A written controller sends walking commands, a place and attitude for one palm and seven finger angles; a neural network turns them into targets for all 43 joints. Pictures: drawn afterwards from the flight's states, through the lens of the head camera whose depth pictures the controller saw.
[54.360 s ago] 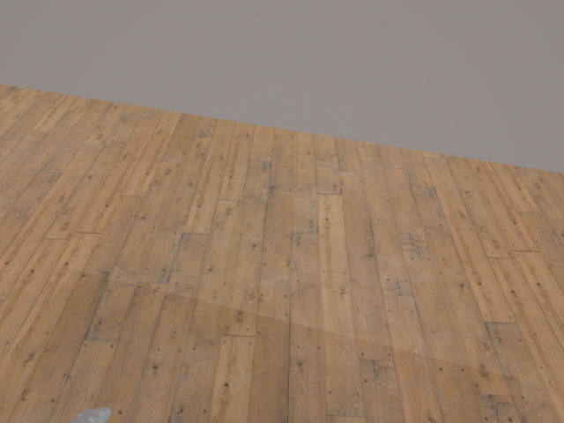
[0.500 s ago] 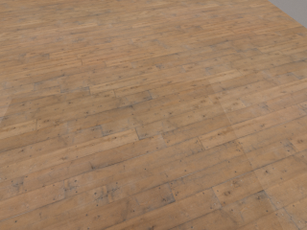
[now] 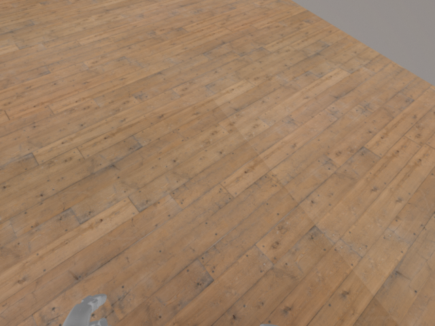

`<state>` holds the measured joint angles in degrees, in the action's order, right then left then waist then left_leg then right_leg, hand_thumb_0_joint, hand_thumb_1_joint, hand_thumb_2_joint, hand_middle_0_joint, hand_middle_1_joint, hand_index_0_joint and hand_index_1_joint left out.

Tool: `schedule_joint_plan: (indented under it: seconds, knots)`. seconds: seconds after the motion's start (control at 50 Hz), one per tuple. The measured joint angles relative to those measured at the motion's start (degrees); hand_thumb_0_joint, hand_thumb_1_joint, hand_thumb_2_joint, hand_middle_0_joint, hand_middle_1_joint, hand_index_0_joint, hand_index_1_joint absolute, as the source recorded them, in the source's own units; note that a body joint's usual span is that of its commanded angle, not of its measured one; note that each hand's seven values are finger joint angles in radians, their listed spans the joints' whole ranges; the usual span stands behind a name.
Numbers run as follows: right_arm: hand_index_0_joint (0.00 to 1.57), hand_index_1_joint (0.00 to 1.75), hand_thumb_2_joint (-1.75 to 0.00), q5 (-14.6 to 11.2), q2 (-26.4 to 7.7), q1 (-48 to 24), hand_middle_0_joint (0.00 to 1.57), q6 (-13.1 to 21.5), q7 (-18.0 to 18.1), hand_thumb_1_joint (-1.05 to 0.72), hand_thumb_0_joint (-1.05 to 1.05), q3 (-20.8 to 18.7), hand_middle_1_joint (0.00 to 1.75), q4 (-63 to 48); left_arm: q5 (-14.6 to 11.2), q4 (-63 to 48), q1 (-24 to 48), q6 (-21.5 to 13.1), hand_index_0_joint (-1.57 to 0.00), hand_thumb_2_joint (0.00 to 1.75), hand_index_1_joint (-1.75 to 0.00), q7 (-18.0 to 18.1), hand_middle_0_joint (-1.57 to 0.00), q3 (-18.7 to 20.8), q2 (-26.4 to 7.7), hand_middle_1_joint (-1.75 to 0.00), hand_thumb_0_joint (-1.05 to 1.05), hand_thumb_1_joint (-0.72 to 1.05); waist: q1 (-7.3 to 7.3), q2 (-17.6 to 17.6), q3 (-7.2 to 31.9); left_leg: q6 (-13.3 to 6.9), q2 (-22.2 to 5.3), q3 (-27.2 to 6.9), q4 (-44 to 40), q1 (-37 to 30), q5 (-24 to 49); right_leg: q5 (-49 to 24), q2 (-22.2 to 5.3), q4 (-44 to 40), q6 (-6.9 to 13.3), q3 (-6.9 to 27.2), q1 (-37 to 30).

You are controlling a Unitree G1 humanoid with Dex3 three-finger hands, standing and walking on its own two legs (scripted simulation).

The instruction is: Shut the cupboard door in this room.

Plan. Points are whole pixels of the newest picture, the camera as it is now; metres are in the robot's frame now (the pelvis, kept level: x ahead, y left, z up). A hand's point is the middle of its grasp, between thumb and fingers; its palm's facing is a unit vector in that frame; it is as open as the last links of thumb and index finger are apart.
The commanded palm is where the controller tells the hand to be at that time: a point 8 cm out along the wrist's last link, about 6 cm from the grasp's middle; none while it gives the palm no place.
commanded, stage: turn to face it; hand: left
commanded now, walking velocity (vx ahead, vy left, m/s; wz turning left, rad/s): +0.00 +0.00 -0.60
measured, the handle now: out of the picture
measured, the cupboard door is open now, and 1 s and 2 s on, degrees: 47 47 47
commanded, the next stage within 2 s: none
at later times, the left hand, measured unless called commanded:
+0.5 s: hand out of the picture +0.14 +0.20 -0.19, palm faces -0.25 -0.95 -0.17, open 7.4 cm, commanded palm none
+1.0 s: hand (176, 287) +0.22 +0.10 -0.15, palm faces -0.56 -0.78 -0.27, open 7.4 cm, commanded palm none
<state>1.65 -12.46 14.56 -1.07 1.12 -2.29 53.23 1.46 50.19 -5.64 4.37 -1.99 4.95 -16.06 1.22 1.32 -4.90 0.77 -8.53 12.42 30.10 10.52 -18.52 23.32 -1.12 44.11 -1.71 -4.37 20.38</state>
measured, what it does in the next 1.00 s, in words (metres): steps on the spot, turning right: right foot, then left foot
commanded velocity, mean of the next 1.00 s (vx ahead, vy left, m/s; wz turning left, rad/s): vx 0.00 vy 0.00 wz -0.60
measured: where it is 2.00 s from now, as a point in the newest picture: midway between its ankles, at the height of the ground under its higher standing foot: outside the picture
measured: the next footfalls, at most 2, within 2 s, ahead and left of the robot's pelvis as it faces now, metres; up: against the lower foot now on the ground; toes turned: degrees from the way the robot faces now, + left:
right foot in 0.06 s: +0.04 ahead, -0.14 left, +0.00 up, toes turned -7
left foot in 0.42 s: +0.11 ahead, +0.11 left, +0.00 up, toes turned -12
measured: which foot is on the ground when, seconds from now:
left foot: down 0.00-0.06, up 0.08-0.40, down 0.42-0.86, up 0.88-1.00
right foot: up 0.00-0.04, down 0.06-0.42, up 0.44-0.84, down 0.86-1.00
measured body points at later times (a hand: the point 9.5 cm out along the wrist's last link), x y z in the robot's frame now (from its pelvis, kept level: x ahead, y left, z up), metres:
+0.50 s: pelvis +0.02 +0.02 -0.01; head +0.07 +0.05 +0.44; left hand +0.15 +0.25 -0.17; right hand +0.04 -0.25 -0.12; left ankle +0.07 +0.12 -0.74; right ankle -0.02 -0.11 -0.70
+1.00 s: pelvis +0.01 +0.00 -0.01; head +0.03 -0.04 +0.44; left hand +0.24 +0.14 -0.13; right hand -0.12 -0.25 -0.16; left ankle +0.07 +0.11 -0.67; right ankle -0.06 -0.10 -0.74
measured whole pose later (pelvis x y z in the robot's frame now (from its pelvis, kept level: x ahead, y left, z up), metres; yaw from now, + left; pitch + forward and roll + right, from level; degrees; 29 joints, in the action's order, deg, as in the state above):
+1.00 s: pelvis +0.01 +0.00 -0.01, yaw -35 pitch +0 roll +0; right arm 0.8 -15.6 13.1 -4.0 0.7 -4.0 53.4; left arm 1.4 50.8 -8.4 2.1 -0.6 3.0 -12.4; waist 1.7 2.9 -4.5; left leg 4.4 -6.2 3.7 61.9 27.7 -25.2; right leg 16.5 0.5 31.2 0.8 -0.8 14.9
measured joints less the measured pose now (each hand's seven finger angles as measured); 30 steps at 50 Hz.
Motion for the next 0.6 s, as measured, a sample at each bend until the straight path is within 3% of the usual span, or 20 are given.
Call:
schedule_joint_plan:
  seconds: [0.06,0.12,0.16,0.2,0.3,0.4,0.44,0.5,0.54,0.6]
  knots:
    - [0.20,0.30,-0.90,-0.48,-0.55,1.22,0.20,-0.47,-0.55,-0.91,0.00,-0.47,0.30,-0.23,0.14,-1.51,0.09,-1.38,-0.19,0.90,-0.30,-0.16,-0.20,-0.76,-0.08,-0.30,0.01,0.91,0.37,-0.07,0.76,1.37,-1.03,1.66,6.26,2.06,-3.18,-8.21,-0.42,-11.50,1.76,-0.11,-5.21]
    - [0.20,0.30,-0.90,-0.89,-2.28,-0.53,0.20,-2.39,-0.29,-0.91,0.01,-1.03,0.30,0.14,-0.04,-1.46,0.12,-2.95,-0.19,0.90,-0.30,0.80,-0.20,-1.61,1.73,-0.30,0.01,0.91,0.61,2.15,-0.16,2.59,0.46,-5.83,23.30,9.51,-11.71,-4.78,1.12,-9.01,2.70,0.89,-3.76]
    - [0.20,0.30,-0.90,-1.00,-2.62,-1.83,0.20,-2.84,-0.09,-0.91,0.01,-1.13,0.30,0.08,-0.13,-1.37,-0.76,-2.92,-0.20,0.90,-0.30,1.33,-0.20,-2.04,2.69,-0.30,0.01,0.90,0.59,2.04,-0.53,3.22,2.24,-8.72,31.41,13.72,-10.58,-5.71,1.55,-10.28,2.61,2.21,-4.15]
    - [0.20,0.30,-0.90,-0.99,-2.52,-2.73,0.20,-2.71,-0.26,-0.91,0.01,-1.13,0.30,-0.49,-0.08,-0.96,-1.76,-2.52,-0.20,0.89,-0.30,1.58,-0.20,-2.30,3.34,-0.30,0.01,0.90,0.55,1.34,-0.50,3.77,2.99,-9.76,33.68,16.32,-7.73,-7.18,1.83,-12.33,2.55,3.52,-4.83]
    - [0.20,0.30,-0.90,-1.01,-1.78,-4.06,0.20,-2.19,-0.58,-0.91,0.01,-1.05,0.30,-2.25,0.29,0.27,-4.18,-1.96,-0.20,0.89,-0.30,1.26,-0.20,-2.51,4.26,-0.30,0.01,0.90,-0.08,-0.68,0.14,4.19,4.15,-11.06,26.72,17.08,-4.90,-8.75,2.40,-14.83,2.21,6.50,-5.32]
    - [0.20,0.30,-0.90,-1.43,-0.86,-4.78,0.20,-1.00,-0.26,-0.91,0.01,-0.61,0.30,-3.41,0.32,1.15,-6.09,-1.26,-0.20,0.89,-0.30,1.04,-0.20,-1.77,3.89,-0.30,0.01,0.90,-1.38,-2.98,0.68,3.48,6.07,-11.10,10.09,10.97,-1.79,-7.88,3.09,-12.59,0.67,10.03,-3.62]
    - [0.20,0.30,-0.90,-1.17,-0.43,-4.51,0.20,0.12,0.00,-0.91,0.01,-0.22,0.30,-3.73,-0.17,1.50,-6.51,-0.53,-0.20,0.89,-0.30,1.00,-0.20,-1.28,3.22,-0.30,0.01,0.90,-1.45,-3.89,1.05,1.06,6.34,-10.42,4.66,8.90,1.38,-4.62,3.59,-8.63,0.37,11.18,-1.53]
    - [0.20,0.30,-0.90,-0.43,0.64,-3.98,0.20,0.73,0.21,-0.91,0.00,0.82,0.30,-4.04,-0.05,2.24,-6.20,0.33,-0.20,0.89,-0.30,0.68,-0.20,-0.57,1.89,-0.30,0.01,0.90,-1.91,-4.52,0.26,-1.80,4.95,-8.13,4.86,7.83,1.62,5.09,3.90,7.39,-0.03,8.05,3.76]
    - [0.20,0.30,-0.90,-0.17,1.16,-3.13,0.20,0.66,0.37,-0.91,0.00,1.26,0.30,-4.06,0.00,2.40,-5.83,0.53,-0.20,0.89,-0.30,0.15,-0.20,-0.02,1.15,-0.30,0.01,0.90,-1.88,-4.22,-0.09,-2.06,3.90,-7.15,2.62,6.12,2.48,4.92,3.18,15.65,-0.68,5.42,6.03]
    - [0.20,0.30,-0.90,-0.17,1.44,-2.10,0.20,0.34,0.48,-0.91,0.00,1.46,0.30,-3.44,-0.05,2.00,-5.42,0.71,-0.20,0.89,-0.30,-0.41,-0.20,0.53,0.57,-0.30,0.01,0.90,-2.07,-3.44,-0.07,-1.95,2.54,-5.30,-0.59,4.10,3.86,2.71,1.48,19.33,-1.44,3.06,6.99]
